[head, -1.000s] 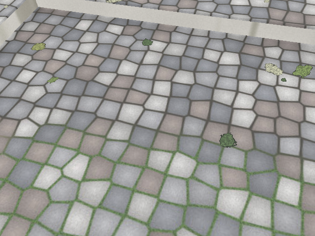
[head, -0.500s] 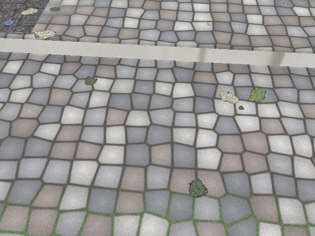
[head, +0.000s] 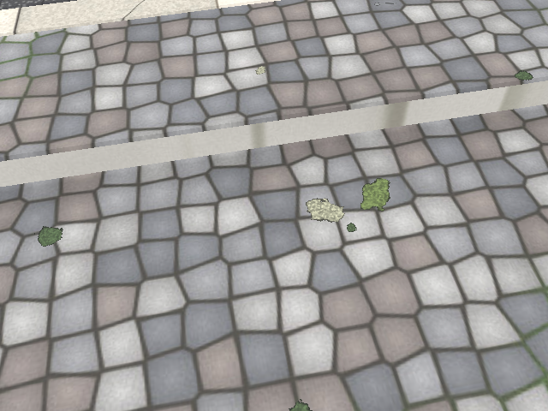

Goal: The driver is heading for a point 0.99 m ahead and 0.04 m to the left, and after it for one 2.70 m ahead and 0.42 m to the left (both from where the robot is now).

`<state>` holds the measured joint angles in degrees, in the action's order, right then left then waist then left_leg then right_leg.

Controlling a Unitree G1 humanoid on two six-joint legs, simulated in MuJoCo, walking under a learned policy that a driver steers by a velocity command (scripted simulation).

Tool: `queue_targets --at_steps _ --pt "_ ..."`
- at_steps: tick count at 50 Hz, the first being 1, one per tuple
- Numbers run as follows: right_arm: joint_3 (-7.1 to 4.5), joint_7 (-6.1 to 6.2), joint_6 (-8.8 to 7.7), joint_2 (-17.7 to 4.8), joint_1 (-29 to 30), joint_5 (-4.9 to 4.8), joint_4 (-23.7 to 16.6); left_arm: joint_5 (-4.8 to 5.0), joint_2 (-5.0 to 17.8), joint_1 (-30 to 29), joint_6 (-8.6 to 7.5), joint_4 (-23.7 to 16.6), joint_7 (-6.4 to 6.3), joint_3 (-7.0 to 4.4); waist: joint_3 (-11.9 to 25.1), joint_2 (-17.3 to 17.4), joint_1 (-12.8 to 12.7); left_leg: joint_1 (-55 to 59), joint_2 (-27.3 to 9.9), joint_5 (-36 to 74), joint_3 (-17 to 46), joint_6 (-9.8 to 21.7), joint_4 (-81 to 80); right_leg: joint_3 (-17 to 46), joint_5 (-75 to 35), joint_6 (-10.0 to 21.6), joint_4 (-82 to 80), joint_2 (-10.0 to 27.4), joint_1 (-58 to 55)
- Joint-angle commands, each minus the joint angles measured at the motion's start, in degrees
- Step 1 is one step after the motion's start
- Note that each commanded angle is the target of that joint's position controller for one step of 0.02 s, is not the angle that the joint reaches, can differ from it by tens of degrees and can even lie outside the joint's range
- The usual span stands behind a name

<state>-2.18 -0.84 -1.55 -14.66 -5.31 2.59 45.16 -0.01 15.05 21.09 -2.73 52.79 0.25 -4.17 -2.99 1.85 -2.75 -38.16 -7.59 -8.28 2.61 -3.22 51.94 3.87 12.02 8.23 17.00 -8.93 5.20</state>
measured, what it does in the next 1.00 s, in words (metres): walks ahead: left foot, then right foot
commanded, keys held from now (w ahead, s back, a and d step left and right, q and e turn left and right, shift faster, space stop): w+e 0.22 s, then w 0.52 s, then w+q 0.26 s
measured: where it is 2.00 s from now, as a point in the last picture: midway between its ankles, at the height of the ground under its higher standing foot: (327, 236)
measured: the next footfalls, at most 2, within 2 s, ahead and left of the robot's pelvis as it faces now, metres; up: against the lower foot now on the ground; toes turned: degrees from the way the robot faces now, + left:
left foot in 0.22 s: +0.32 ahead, +0.13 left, +0.00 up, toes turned -10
right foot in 0.70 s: +0.49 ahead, -0.14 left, +0.00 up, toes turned -17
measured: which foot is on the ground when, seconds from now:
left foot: up 0.00-0.20, down 0.22-0.72, up 0.74-1.00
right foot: down 0.00-0.24, up 0.26-0.68, down 0.70-1.00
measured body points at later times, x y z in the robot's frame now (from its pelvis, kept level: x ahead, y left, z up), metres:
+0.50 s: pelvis +0.28 +0.04 +0.00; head +0.30 +0.04 +0.45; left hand +0.46 +0.26 -0.12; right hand +0.23 -0.23 -0.12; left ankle +0.28 +0.14 -0.74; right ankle +0.30 -0.11 -0.68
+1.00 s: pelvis +0.51 -0.07 +0.00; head +0.52 -0.09 +0.45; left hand +0.57 +0.19 -0.12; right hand +0.55 -0.34 -0.14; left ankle +0.61 +0.07 -0.67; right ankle +0.45 -0.13 -0.74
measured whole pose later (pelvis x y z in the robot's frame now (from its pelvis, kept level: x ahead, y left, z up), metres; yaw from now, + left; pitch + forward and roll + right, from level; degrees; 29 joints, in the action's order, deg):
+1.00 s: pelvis +0.51 -0.07 +0.00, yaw -9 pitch +0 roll -1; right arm -3.5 -2.3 -0.6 -15.2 -13.9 1.6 50.5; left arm -1.1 13.0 21.1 -5.6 52.8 -0.3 -2.0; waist -1.0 2.8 -0.8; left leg -36.2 -4.1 -8.1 1.3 1.9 57.4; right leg -9.0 11.9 4.5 13.4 -3.0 2.4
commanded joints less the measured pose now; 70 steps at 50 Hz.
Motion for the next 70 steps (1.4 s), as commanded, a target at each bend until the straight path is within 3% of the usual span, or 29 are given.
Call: queue_targets --at_steps 1,6,8,10,11,12,13,14,15,16,21,30,33,35,36,37,38,40,42,47,56,59,61,62,63,64,65,67,70 --pt "-0.46 -0.25 -0.37 -3.8 5.4 -0.28 -5.0 -0.07 8.5 4.1 -0.55 -2.6 -0.32 -1.76 0.8 -4.9 -1.2 -1.9 2.9 5.7 -2.6 -0.2 -6.1 12.6 -22.9 5.1 -3.6 14.1 -2.0" --pt "0.23 -0.57 -1.42 -4.5 12.0 -0.9 -8.4 -0.94 9.3 7.0 -0.3 -2.7 -1.05 -1.82 0.3 -6.1 -3.1 -0.3 5.8 5.7 -2.2 1.5 -15.5 16.1 -28.2 4.6 0.6 15.7 -7.5" --pt "-0.05 -0.39 -1.96 -5.8 8.3 -1.12 -8.1 -1.09 10.4 4.4 -0.39 -3.6 -1.48 -2.08 0.7 -6.8 -0.4 7.8 7.0 3.2 -1.5 3.0 -20.2 17.2 -30.7 2.8 3.0 16.2 -5.8" --pt "-1.27 0.64 -2.81 -8.6 -4.2 -1.26 -4.5 -0.96 11.6 0.9 -0.9 -4.6 -0.91 -2.31 6.1 -5.3 5.5 26.0 9.6 0.7 -2.6 5.2 -24.4 15.6 -39.4 0.1 14.8 13.0 -1.3" --pt "-2.08 1.49 -3.58 -11.1 -12.6 -0.51 -3.0 -0.37 10.2 0.4 -1.45 -5.2 -0.25 -1.92 12.0 -2.0 9.4 39.4 3.9 -1.5 2.3 7.2 -26.3 13.0 -31.8 -1.2 27.3 9.3 5.1" --pt "-2.99 2.39 -3.54 -15.6 -19.3 0.98 -3.3 0.8 3.9 3.6 -1.84 -7.0 -0.13 -0.37 20.5 7.0 9.6 53.1 -12.2 -11.0 20.8 10.7 -28.0 6.7 -2.9 -2.7 44.3 4.0 16.2" --pt "-3.67 2.04 -2.54 -17.0 -16.2 0.32 -2.9 0.54 5.0 8.4 -1.53 -7.9 -0.15 -0.4 23.0 17.5 5.1 54.5 -18.4 -13.4 44.4 16.6 -36.2 3.5 19.4 -3.2 53.4 0.1 27.1" --pt "-2.66 1.61 -2.12 -10.9 -11.1 -0.36 -3.9 -1.11 7.5 7.1 -0.58 -5.4 -0.55 -0.63 12.9 6.0 3.6 45.8 -16.1 -20.2 38.3 16.4 -36.6 4.4 14.3 -3.0 57.0 5.2 30.4" --pt "-1.6 1.21 -2.22 -6.4 -8.2 -0.85 -4.1 -1.67 7.1 2.9 -0.42 -5.5 0.07 -0.47 6.5 0.0 3.9 38.0 -12.5 -18.0 28.8 15.5 -37.6 3.5 9.7 -3.3 55.0 6.8 29.4" --pt "-1.05 0.99 -2.4 -4.7 -7.1 -0.56 -3.5 -1.65 5.7 1.3 -0.3 -5.9 0.49 -0.21 3.6 -0.2 3.0 33.2 -9.5 -11.9 21.8 14.0 -39.0 3.1 7.7 -3.6 51.8 8.2 28.0" --pt "-1.23 0.16 -4.93 -5.8 -12.0 -1.65 1.0 -2.51 4.0 -2.0 1.14 -7.3 1.8 0.49 2.5 3.8 1.6 29.9 -6.0 8.3 8.9 14.6 -41.7 2.3 4.6 -5.2 45.0 9.2 27.6" --pt "-1.95 -0.24 -4.13 -8.2 -18.7 -1.92 5.3 -1.9 2.4 -20.2 0.27 -13.0 2.74 2.93 0.1 3.7 5.3 31.1 -4.4 12.8 0.2 12.9 -42.9 -7.0 -6.3 -6.5 18.8 11.4 22.5" --pt "-2.24 0.04 -3.32 -9.2 -19.5 -1.78 6.4 -2.14 3.6 -19.0 -0.19 -12.9 2.02 2.55 0.5 3.7 4.1 34.8 -6.1 19.1 0.5 12.0 -37.8 -8.0 -1.9 -4.4 14.5 9.8 18.1" --pt "-1.68 0.21 -2.81 -7.7 -20.1 -2.04 7.1 -3.18 5.6 -6.5 -1.22 -8.3 1.12 1.31 6.9 -0.1 -1.1 31.9 -2.2 27.0 -3.7 10.0 -21.2 -7.7 -1.9 -1.9 8.7 8.1 0.8" --pt "-0.82 0.22 -2.93 -5.4 -18.7 -2.13 4.8 -4.29 9.9 4.1 -1.66 -6.6 0.35 0.06 14.3 -6.4 -5.7 22.5 0.7 12.5 -6.4 8.4 -4.9 6.0 5.2 1.3 6.6 20.4 -12.4" --pt "0.11 0.1 -2.95 -0.6 -23.4 -3.06 2.9 -3.53 15.8 6.2 -1.07 -5.9 -0.21 -1.43 18.0 -19.7 -3.2 3.9 10.2 -21.4 -8.3 6.5 12.3 31.2 8.7 7.8 -1.0 33.9 -22.4" --pt "-1.57 0.77 -2.2 -7.0 -20.0 -1.64 4.0 -1.51 12.4 3.4 -0.6 -6.2 -0.23 -1.0 13.0 -9.8 -3.2 -0.9 7.6 -21.0 -1.1 7.3 17.4 30.0 8.8 7.3 -1.7 32.2 -17.6" --pt "-1.39 0.16 -2.38 -5.0 -16.5 -2.47 3.8 -1.57 5.9 -4.2 -1.3 -6.9 0.1 0.75 4.3 -5.8 0.5 1.2 3.8 -12.2 0.5 7.8 14.1 14.9 -0.9 3.8 -4.1 26.8 -5.8" --pt "-1.41 -0.38 -1.01 -3.9 -17.7 -1.31 5.2 -1.37 3.3 -6.2 -2.19 -6.4 -0.25 1.46 2.2 -7.2 2.9 5.5 2.7 -9.0 0.4 6.7 11.0 6.7 -5.6 0.8 -7.1 23.0 0.0" --pt "-1.66 -1.52 0.63 -2.4 -12.0 -0.98 3.8 -0.93 4.3 -2.4 -3.94 -3.7 -0.6 0.94 0.3 -5.3 3.4 0.3 2.4 -0.7 0.0 5.2 9.1 -2.0 -14.5 0.8 -10.3 22.6 -0.5" --pt "-0.14 -2.8 0.27 -0.7 4.4 -0.67 -2.7 -1.13 5.0 3.6 -3.43 0.4 -1.54 0.96 -3.4 -5.1 0.1 1.0 4.3 7.4 -8.3 7.2 -13.2 -13.2 -27.3 -0.8 -7.8 22.6 -7.3" --pt "-0.52 -2.55 0.32 -1.7 2.9 -0.53 -3.0 -1.39 6.7 3.3 -2.68 1.1 -2.1 0.63 -1.2 -6.4 1.8 6.5 8.1 0.7 -11.4 10.6 -16.1 -16.1 -47.8 -1.8 0.2 23.5 -11.9" --pt "-1.49 -2.02 0.19 -3.6 -4.5 -0.42 -1.2 -1.66 8.5 2.4 -1.7 1.0 -2.37 0.1 3.7 -7.6 5.3 15.2 12.0 -5.3 -12.6 13.5 -17.4 -17.2 -59.7 -2.0 13.8 23.8 -12.9" --pt "-2.45 -1.63 -0.29 -5.1 -12.0 -0.07 1.1 -1.46 9.1 2.0 -1.18 0.6 -2.28 -0.08 8.0 -6.4 8.7 25.4 13.5 -4.4 -11.5 15.3 -21.6 -17.9 -54.5 -2.6 25.5 23.1 -8.9" --pt "-4.21 -0.74 -0.43 -9.7 -20.6 0.58 3.2 -1.37 8.2 1.3 -1.23 -1.0 -1.98 0.17 13.2 -1.4 12.4 39.6 5.8 -9.4 -0.1 18.6 -24.8 -18.2 -36.2 -4.3 42.5 21.3 3.1" --pt "-5.83 -0.15 -0.07 -16.5 -18.2 0.09 2.2 -0.97 1.2 4.0 -1.66 -4.7 -0.46 1.48 16.7 12.5 7.0 56.5 -11.3 -7.8 32.0 28.3 -28.9 -14.7 18.8 -7.7 63.5 8.4 30.1" --pt "-5.71 -0.06 0.62 -15.2 -19.8 -1.86 2.2 -1.48 6.3 -4.3 -2.49 -6.2 -0.13 0.57 17.0 2.9 10.6 56.1 -11.5 -9.6 38.9 28.6 -35.3 -2.1 16.7 -7.3 66.9 8.2 37.4" --pt "-4.42 0.37 0.51 -10.0 -13.1 -2.3 2.4 -0.56 5.7 -6.8 -3.87 -7.2 0.08 0.91 3.8 -2.9 5.7 40.5 -8.1 1.4 24.3 23.5 -37.9 -1.8 6.0 -6.9 57.2 13.9 36.2" --pt "-3.29 0.53 -0.99 -7.0 -9.6 -2.81 2.1 -2.74 4.6 -4.0 -1.07 -6.4 0.12 1.02 2.8 -2.6 1.2 30.2 -1.6 15.6 14.2 20.5 -39.2 -1.9 5.5 -9.3 49.1 15.5 26.7"
Velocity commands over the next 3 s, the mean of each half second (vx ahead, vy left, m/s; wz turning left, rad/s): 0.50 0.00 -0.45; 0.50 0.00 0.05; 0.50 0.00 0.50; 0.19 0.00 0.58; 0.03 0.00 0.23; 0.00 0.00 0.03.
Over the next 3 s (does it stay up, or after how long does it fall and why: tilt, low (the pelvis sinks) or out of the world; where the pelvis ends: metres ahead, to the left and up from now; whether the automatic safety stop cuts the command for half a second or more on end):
stays up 0.92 -0.08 0.00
